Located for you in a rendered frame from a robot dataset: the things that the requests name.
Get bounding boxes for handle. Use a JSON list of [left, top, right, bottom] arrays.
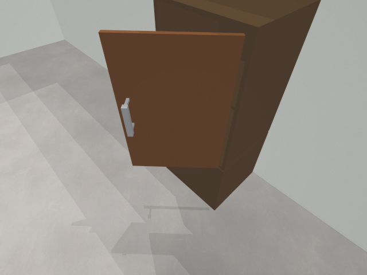
[[121, 98, 135, 137]]

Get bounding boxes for cupboard door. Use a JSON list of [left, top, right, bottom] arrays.
[[98, 30, 245, 168]]

